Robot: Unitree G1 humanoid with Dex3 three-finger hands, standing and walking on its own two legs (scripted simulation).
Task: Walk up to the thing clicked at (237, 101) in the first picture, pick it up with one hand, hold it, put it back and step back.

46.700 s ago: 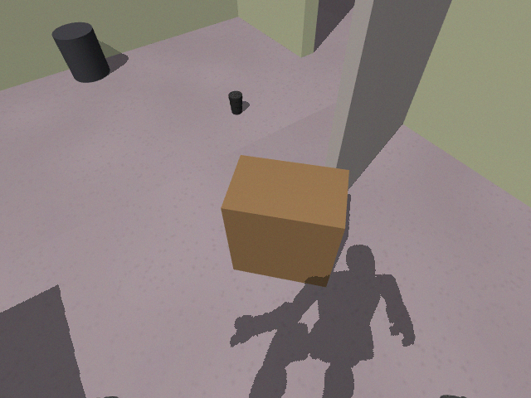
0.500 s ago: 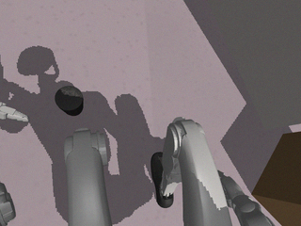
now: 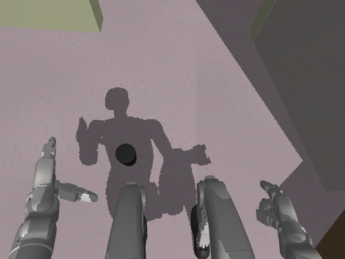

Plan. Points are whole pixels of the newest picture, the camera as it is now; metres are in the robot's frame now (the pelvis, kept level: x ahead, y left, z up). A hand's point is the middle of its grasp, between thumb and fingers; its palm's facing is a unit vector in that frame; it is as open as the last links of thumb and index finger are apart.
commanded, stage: home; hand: left
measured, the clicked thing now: (127, 156) +0.43 +0.18 -0.49
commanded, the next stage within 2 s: none
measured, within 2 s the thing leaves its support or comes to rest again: neither
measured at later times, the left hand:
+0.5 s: hand (52, 192) +0.24 +0.20 +0.09, palm faces +0.11 -0.94 -0.32, open 17.4 cm
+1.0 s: hand (47, 203) +0.23 +0.19 +0.11, palm faces +0.12 -0.95 -0.30, open 17.5 cm
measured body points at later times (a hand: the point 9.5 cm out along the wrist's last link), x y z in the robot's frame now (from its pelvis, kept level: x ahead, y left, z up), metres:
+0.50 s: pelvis +0.06 +0.01 +0.15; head +0.10 +0.01 +0.60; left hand +0.23 +0.24 +0.11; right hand +0.22 -0.23 +0.07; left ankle +0.05 +0.13 -0.52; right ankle +0.07 -0.13 -0.52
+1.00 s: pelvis +0.06 +0.00 +0.17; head +0.09 +0.00 +0.62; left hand +0.22 +0.24 +0.13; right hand +0.23 -0.23 +0.09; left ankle +0.05 +0.13 -0.52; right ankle +0.07 -0.13 -0.52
